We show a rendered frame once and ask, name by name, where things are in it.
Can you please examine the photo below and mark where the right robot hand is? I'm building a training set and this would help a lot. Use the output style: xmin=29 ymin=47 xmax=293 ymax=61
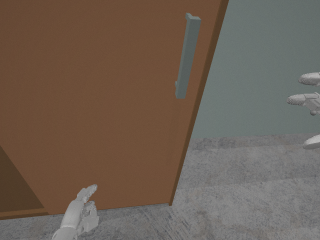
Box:
xmin=286 ymin=72 xmax=320 ymax=150

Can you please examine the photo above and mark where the left robot forearm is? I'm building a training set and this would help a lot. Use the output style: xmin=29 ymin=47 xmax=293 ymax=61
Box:
xmin=51 ymin=227 xmax=78 ymax=240

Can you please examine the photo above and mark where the left robot hand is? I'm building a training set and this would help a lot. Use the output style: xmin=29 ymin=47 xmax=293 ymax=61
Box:
xmin=60 ymin=184 xmax=100 ymax=236

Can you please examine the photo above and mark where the wardrobe door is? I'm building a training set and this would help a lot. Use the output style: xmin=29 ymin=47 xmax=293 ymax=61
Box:
xmin=0 ymin=0 xmax=221 ymax=215
xmin=0 ymin=146 xmax=44 ymax=212

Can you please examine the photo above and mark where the handle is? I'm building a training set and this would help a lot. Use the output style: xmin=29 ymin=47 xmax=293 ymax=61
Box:
xmin=175 ymin=13 xmax=201 ymax=99

